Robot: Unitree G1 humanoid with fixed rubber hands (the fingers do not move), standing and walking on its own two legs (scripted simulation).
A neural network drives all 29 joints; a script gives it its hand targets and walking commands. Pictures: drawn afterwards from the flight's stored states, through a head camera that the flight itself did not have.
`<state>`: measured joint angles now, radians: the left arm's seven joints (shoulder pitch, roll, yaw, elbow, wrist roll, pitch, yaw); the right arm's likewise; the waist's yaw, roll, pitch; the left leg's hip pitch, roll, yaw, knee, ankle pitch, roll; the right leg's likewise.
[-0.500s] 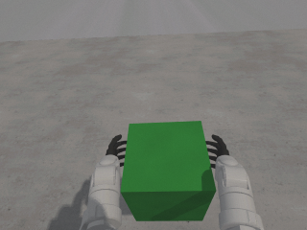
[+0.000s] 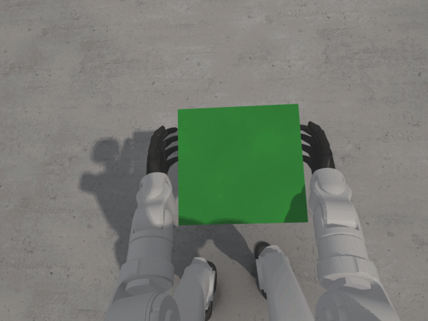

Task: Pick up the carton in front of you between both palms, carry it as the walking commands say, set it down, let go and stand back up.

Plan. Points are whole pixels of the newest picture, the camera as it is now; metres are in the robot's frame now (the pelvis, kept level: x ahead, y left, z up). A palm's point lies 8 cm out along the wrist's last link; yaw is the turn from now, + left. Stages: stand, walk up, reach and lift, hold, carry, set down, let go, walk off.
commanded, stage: set down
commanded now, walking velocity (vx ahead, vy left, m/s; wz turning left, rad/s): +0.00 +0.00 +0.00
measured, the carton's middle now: (236, 171) +0.40 -0.02 -0.16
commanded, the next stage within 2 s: none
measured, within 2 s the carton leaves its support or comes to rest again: rests again in 1.84 s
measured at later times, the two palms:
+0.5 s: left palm (185, 167) +0.43 +0.10 -0.21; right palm (309, 161) +0.43 -0.20 -0.22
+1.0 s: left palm (201, 169) +0.47 +0.08 -0.37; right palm (301, 164) +0.46 -0.22 -0.38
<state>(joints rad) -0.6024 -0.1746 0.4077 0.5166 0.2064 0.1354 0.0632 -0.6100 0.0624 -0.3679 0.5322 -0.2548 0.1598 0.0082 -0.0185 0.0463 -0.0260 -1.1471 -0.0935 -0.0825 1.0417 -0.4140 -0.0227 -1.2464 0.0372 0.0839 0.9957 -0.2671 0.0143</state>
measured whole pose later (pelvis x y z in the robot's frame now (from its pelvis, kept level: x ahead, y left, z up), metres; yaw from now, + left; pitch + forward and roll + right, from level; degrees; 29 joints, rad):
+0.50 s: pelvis -0.02 -0.01 -0.13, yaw +3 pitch +44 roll +5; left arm -0.86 -0.13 0.47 0.64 0.17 0.18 0.13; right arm -0.90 -0.05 -0.40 0.70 -0.24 0.23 0.02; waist -0.04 0.06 -0.17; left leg -1.75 -0.15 -0.06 1.55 -0.57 -0.05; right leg -1.87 0.06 0.11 1.51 -0.41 0.02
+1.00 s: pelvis -0.05 -0.01 -0.24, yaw +6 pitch +45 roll +6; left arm -1.18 -0.03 0.46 0.77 0.10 0.20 0.19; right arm -1.22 -0.21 -0.36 0.85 -0.17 0.25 0.01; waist -0.09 0.09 0.04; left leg -2.10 -0.21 -0.04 1.94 -0.63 -0.09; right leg -2.23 0.09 0.12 1.89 -0.44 0.05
